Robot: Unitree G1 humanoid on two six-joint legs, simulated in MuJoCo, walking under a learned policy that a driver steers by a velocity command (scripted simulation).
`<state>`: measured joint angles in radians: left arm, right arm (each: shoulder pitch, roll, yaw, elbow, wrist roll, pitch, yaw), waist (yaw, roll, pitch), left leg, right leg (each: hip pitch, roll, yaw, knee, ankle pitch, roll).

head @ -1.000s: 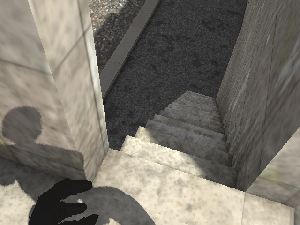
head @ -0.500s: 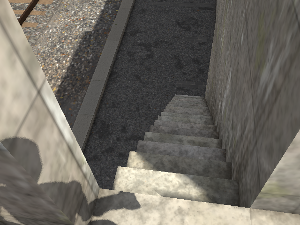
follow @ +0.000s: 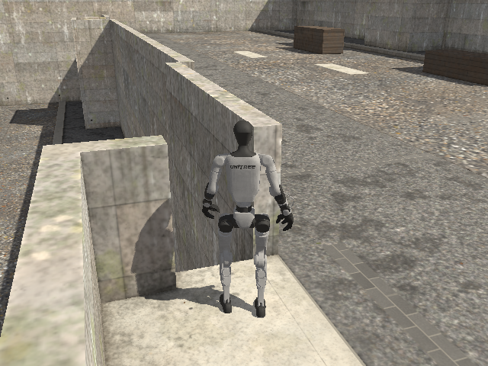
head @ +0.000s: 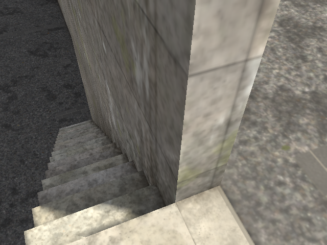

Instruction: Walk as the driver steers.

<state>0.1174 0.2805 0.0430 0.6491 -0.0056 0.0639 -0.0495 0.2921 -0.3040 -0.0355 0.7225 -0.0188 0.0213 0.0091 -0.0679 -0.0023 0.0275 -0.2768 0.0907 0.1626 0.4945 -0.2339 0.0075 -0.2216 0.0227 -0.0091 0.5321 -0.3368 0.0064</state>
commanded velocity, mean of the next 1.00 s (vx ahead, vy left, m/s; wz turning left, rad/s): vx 0.45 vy -0.12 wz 0.53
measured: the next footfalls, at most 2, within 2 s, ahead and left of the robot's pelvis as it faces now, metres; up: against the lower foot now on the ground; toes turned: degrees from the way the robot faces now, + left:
right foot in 0.02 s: +0.01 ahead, -0.11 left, +0.00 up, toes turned +0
left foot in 0.68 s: +0.34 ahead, +0.24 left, +0.00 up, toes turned +65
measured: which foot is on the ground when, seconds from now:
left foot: down 0.00-0.02, up 0.04-0.66, down 0.68-1.00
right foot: up 0.00-0.00, down 0.02-0.68, up 0.70-1.00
